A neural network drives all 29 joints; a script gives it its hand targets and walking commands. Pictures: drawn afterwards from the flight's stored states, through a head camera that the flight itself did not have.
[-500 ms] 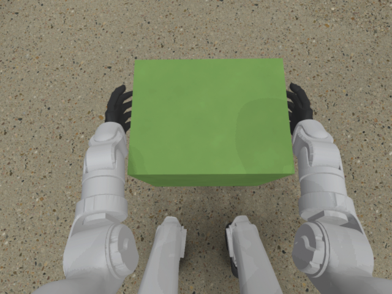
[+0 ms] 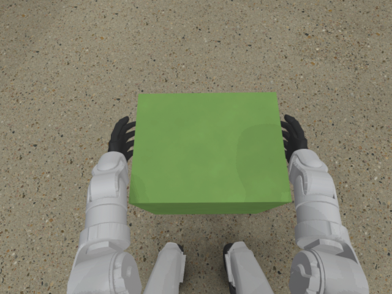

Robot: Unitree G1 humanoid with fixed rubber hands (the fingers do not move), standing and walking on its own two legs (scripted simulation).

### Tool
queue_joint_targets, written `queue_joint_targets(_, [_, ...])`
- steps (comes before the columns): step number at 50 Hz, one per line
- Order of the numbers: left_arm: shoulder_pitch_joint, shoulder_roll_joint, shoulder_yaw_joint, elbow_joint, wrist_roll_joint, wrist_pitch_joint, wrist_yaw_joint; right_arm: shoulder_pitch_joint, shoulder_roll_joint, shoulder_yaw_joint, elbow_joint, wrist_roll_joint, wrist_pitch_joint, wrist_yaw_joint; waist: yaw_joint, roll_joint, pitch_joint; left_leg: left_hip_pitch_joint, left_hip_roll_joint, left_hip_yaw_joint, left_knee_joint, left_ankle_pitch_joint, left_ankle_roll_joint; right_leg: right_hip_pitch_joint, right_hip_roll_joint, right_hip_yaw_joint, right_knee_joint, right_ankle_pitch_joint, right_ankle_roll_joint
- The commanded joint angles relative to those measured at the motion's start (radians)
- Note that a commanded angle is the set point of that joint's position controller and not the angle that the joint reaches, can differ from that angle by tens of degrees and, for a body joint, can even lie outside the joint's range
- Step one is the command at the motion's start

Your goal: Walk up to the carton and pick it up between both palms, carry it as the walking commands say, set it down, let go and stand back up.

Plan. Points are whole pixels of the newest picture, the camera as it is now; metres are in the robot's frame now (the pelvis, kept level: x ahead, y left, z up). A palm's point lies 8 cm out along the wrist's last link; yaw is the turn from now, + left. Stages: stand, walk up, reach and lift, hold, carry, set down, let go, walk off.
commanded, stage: reach and lift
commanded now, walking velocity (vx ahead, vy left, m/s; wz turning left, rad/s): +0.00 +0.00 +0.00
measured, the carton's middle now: (206, 162) +0.39 +0.00 -0.12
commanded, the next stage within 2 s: none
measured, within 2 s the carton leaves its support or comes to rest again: neither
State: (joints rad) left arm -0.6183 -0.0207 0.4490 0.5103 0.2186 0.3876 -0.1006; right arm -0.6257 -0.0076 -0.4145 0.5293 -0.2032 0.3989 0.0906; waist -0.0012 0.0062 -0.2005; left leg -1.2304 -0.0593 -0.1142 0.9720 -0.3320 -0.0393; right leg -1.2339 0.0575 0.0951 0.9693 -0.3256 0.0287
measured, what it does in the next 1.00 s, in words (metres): rises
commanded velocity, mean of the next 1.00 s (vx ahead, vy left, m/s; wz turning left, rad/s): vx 0.00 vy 0.00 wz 0.00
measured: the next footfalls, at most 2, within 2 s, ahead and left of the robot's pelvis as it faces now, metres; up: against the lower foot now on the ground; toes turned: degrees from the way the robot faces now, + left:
none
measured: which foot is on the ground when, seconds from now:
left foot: down 0.00-1.00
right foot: down 0.00-1.00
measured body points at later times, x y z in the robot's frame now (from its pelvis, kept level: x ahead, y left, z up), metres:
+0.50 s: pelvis +0.02 +0.00 +0.06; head +0.16 +0.00 +0.49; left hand +0.39 +0.19 +0.01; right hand +0.39 -0.19 +0.01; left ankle +0.05 +0.13 -0.66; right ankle +0.05 -0.13 -0.66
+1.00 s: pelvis +0.04 +0.00 +0.09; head +0.08 +0.00 +0.54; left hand +0.36 +0.19 +0.08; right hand +0.36 -0.19 +0.08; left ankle +0.05 +0.13 -0.66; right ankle +0.05 -0.13 -0.66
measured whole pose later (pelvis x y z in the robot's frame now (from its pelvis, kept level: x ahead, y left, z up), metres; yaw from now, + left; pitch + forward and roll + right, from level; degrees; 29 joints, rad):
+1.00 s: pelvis +0.04 +0.00 +0.09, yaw +0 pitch +9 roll +0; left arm -0.31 -0.07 0.36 0.35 0.24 0.50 -0.13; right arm -0.31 0.06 -0.35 0.36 -0.26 0.51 0.13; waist 0.00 0.00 -0.07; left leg -0.38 -0.03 -0.12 0.38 -0.16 -0.02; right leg -0.38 0.03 0.10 0.38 -0.16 0.02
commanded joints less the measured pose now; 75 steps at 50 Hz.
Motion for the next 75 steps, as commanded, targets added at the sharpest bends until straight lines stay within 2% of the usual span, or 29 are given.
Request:
queue_joint_targets(1, [-0.508, -0.948, -0.576, 0.013, -0.145, -0.004, -0.260, -0.519, 0.955, 0.568, -0.029, 0.155, -0.022, 0.267, -0.004, -0.005, -0.718, 0.436, -0.057, 0.117, -0.127, 0.279, 0.018, 0.502, 0.057, -0.107, -0.115, 0.306, -0.012])
queue_joint_targets(25, [-0.271, -0.931, -0.622, -0.077, -0.131, 0.017, -0.267, -0.284, 0.946, 0.607, -0.113, 0.119, -0.003, 0.269, 0.001, -0.010, -0.533, 0.736, -0.044, 0.094, -0.399, 0.410, 0.024, 0.821, 0.040, -0.081, -0.386, 0.441, -0.018])
queue_joint_targets(40, [-0.191, -0.925, -0.654, -0.133, -0.138, 0.057, -0.255, -0.189, 0.932, 0.624, -0.155, 0.107, 0.037, 0.257, -0.004, -0.004, -0.358, 0.933, -0.043, 0.080, -0.553, 0.394, 0.022, 0.992, 0.040, -0.067, -0.543, 0.417, -0.024])
queue_joint_targets(51, [-0.157, -0.920, -0.683, -0.183, -0.167, 0.125, -0.240, -0.166, 0.920, 0.643, -0.210, 0.129, 0.105, 0.257, -0.005, 0.003, -0.242, 1.072, -0.039, 0.076, -0.634, 0.382, 0.017, 1.094, 0.041, -0.071, -0.624, 0.381, -0.028])
queue_joint_targets(64, [-0.117, -0.882, -0.736, -0.293, -0.208, 0.221, -0.226, -0.121, 0.913, 0.702, -0.332, 0.171, 0.207, 0.236, -0.009, -0.009, -0.115, 1.192, -0.038, 0.068, -0.713, 0.370, 0.023, 1.206, 0.041, -0.064, -0.701, 0.385, -0.022])
queue_joint_targets(70, [-0.108, -0.859, -0.756, -0.348, -0.218, 0.265, -0.221, -0.105, 0.902, 0.731, -0.394, 0.193, 0.257, 0.225, -0.009, -0.010, -0.064, 1.223, -0.038, 0.067, -0.739, 0.346, 0.027, 1.249, 0.036, -0.058, -0.729, 0.375, -0.018])
queue_joint_targets(75, [-0.101, -0.838, -0.740, -0.355, -0.208, 0.296, -0.218, -0.101, 0.885, 0.726, -0.400, 0.197, 0.289, 0.222, -0.009, -0.008, -0.004, 1.222, -0.035, 0.069, -0.752, 0.292, 0.028, 1.254, 0.029, -0.054, -0.745, 0.326, -0.019])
